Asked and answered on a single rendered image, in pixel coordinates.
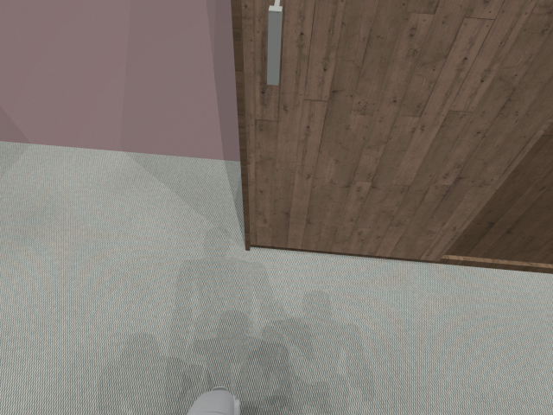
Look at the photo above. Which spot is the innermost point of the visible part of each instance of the wardrobe door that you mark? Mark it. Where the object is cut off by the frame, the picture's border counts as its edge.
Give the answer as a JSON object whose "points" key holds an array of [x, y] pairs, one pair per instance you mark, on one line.
{"points": [[517, 222], [394, 121]]}

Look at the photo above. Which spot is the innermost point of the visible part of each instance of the robot left thigh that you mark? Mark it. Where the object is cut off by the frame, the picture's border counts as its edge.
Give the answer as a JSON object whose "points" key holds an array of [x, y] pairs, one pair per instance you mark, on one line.
{"points": [[218, 402]]}

